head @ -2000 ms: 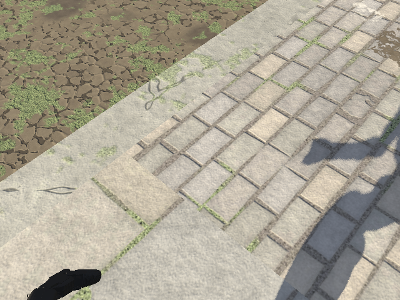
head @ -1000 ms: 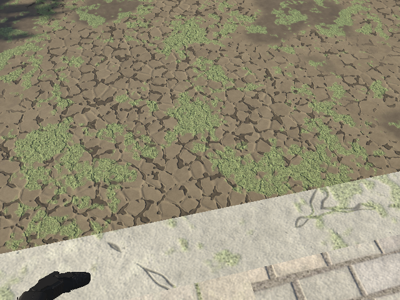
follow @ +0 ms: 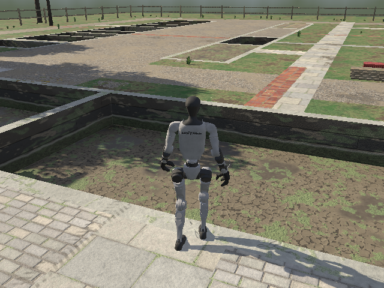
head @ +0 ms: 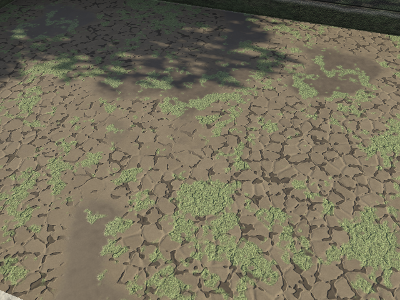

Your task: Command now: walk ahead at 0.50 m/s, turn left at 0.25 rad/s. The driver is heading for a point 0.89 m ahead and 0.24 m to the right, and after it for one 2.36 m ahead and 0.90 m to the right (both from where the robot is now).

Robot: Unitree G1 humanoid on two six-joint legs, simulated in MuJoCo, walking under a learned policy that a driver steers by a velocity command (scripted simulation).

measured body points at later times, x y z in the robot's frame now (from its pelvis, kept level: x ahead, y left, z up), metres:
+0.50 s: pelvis +0.08 +0.01 +0.01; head +0.08 +0.00 +0.46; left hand +0.16 +0.26 -0.10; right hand +0.30 -0.20 -0.07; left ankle +0.14 +0.14 -0.71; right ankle +0.09 -0.09 -0.72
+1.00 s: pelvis +0.07 +0.04 +0.00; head +0.08 +0.02 +0.45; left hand +0.29 +0.24 -0.08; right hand +0.20 -0.25 -0.10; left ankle +0.14 +0.14 -0.69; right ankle +0.07 -0.03 -0.72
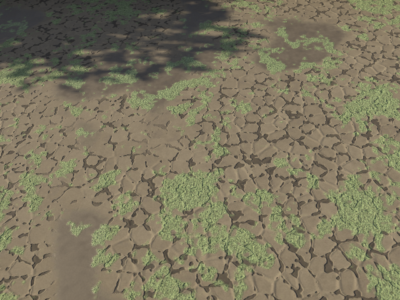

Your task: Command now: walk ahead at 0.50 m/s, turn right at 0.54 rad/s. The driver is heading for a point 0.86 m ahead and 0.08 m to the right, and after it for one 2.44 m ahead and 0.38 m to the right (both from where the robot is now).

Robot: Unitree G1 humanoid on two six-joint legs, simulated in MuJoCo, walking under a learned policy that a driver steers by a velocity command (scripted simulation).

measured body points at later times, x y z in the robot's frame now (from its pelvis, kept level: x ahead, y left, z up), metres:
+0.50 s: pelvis +0.00 +0.03 +0.00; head -0.01 +0.01 +0.45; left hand +0.28 +0.18 -0.04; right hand +0.12 -0.24 -0.09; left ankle +0.06 +0.13 -0.72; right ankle +0.01 -0.08 -0.72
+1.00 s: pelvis +0.06 +0.03 +0.00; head +0.05 +0.03 +0.45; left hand +0.32 +0.17 -0.08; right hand +0.17 -0.23 -0.09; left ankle +0.06 +0.13 -0.72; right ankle +0.01 -0.08 -0.72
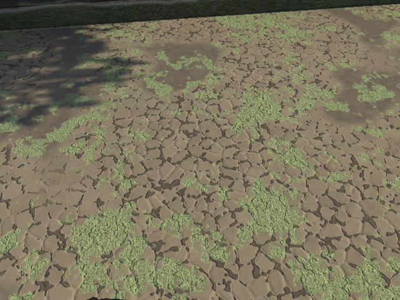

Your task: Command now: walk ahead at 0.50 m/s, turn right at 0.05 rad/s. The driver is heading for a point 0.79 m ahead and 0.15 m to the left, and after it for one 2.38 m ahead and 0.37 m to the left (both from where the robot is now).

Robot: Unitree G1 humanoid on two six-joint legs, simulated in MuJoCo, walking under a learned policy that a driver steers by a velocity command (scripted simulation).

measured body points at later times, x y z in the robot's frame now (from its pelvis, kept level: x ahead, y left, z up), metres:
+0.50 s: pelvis -0.01 -0.01 +0.00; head -0.02 -0.02 +0.45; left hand +0.20 +0.18 -0.07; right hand +0.18 -0.21 -0.08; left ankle -0.04 +0.09 -0.72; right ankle -0.02 -0.11 -0.72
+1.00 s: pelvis +0.00 -0.03 +0.00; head -0.01 -0.03 +0.45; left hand +0.21 +0.17 -0.07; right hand +0.19 -0.23 -0.08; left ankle -0.04 +0.09 -0.72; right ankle -0.02 -0.11 -0.72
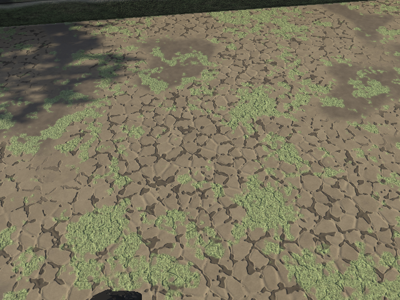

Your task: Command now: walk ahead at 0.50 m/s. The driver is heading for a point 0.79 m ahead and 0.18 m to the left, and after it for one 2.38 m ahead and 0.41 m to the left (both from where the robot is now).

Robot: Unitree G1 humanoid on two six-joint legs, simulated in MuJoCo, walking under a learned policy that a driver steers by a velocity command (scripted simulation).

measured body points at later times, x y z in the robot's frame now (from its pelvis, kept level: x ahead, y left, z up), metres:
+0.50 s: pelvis +0.00 -0.01 +0.00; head -0.01 -0.01 +0.45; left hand +0.21 +0.18 -0.07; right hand +0.18 -0.21 -0.09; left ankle -0.04 +0.11 -0.72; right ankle -0.01 -0.09 -0.72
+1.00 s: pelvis +0.00 -0.01 +0.00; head -0.01 -0.01 +0.45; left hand +0.21 +0.18 -0.07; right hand +0.18 -0.21 -0.09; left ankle -0.04 +0.11 -0.72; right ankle -0.01 -0.09 -0.72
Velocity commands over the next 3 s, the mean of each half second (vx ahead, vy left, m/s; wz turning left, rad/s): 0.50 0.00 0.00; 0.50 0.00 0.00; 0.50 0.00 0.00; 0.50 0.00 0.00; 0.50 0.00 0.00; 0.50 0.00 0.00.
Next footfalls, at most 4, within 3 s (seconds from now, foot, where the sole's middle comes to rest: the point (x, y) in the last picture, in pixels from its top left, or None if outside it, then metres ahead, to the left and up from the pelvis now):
none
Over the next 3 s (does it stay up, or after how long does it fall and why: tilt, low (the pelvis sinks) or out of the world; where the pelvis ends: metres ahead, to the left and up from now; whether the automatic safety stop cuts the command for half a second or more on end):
stays up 0.00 -0.01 0.00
